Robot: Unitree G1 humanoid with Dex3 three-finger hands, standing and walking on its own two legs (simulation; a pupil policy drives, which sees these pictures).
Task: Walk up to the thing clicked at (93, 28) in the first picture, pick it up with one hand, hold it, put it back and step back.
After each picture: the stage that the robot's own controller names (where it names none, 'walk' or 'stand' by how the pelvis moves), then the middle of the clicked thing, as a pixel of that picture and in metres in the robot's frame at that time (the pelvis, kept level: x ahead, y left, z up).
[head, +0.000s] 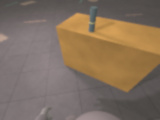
stand; (92, 20) +0.97 +0.05 +0.14
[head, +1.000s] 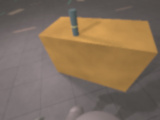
walk; (74, 23) +0.84 +0.25 +0.15
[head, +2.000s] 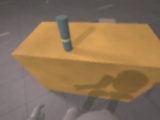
stand; (65, 35) +0.53 +0.23 +0.18
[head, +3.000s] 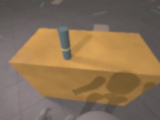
stand; (65, 45) +0.50 +0.22 +0.14
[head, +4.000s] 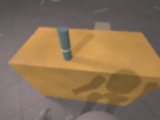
stand; (65, 45) +0.48 +0.22 +0.13
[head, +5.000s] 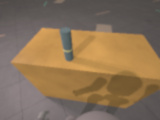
stand; (67, 46) +0.49 +0.21 +0.13
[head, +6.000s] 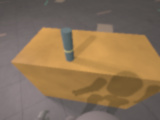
stand; (68, 46) +0.48 +0.20 +0.13
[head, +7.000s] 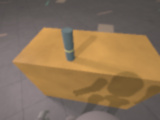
stand; (69, 46) +0.49 +0.20 +0.13
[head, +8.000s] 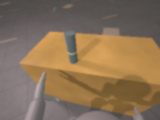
rise first; (71, 49) +0.48 +0.20 +0.14
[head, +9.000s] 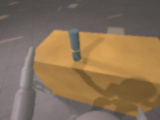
go down; (75, 46) +0.50 +0.19 +0.14
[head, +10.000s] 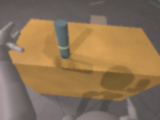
go down; (63, 42) +0.48 +0.18 +0.15
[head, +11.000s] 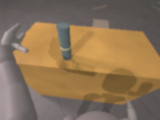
approach; (65, 44) +0.48 +0.18 +0.15
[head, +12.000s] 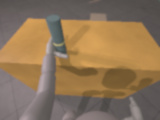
close; (58, 39) +0.49 +0.21 +0.18
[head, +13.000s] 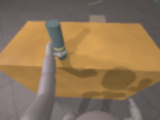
lift; (58, 43) +0.46 +0.20 +0.18
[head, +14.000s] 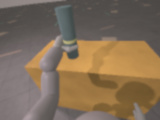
lift; (69, 36) +0.35 +0.13 +0.36
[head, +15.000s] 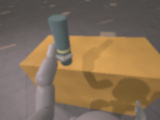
hold; (63, 44) +0.33 +0.17 +0.30
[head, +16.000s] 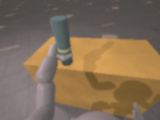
hold; (63, 44) +0.33 +0.17 +0.31
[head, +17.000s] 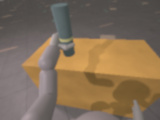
crouch; (65, 34) +0.37 +0.16 +0.35
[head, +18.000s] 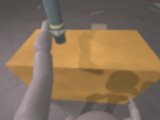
lower; (55, 21) +0.48 +0.19 +0.33
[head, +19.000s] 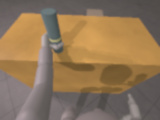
lower; (54, 34) +0.50 +0.21 +0.18
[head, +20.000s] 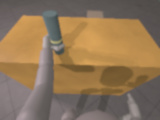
lower; (55, 36) +0.49 +0.21 +0.18
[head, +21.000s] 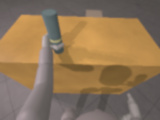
lower; (55, 35) +0.50 +0.21 +0.18
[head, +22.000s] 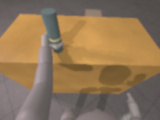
lower; (54, 34) +0.50 +0.21 +0.18
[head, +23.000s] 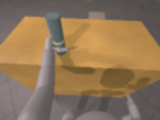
open; (57, 37) +0.49 +0.20 +0.18
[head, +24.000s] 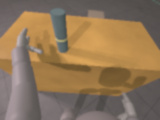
sink last; (61, 34) +0.50 +0.19 +0.18
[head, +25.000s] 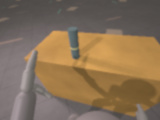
sink last; (74, 44) +0.52 +0.20 +0.16
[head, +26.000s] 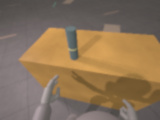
stand; (72, 45) +0.50 +0.19 +0.14
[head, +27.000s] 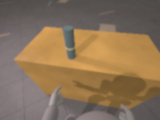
stand; (70, 44) +0.50 +0.20 +0.14
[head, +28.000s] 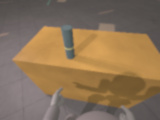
stand; (68, 44) +0.50 +0.21 +0.14
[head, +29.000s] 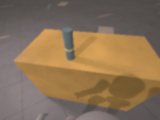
walk; (69, 45) +0.51 +0.20 +0.14
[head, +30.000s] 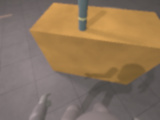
walk; (82, 14) +0.75 +0.14 +0.17
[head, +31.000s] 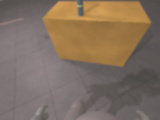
walk; (80, 3) +1.10 +0.25 +0.17
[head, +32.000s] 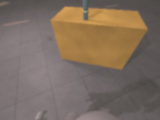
stand; (85, 9) +1.19 +0.16 +0.15
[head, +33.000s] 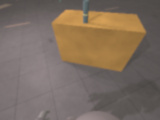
stand; (85, 12) +1.19 +0.15 +0.13
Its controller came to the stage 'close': yes
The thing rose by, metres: 0.22
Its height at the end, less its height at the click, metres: +0.00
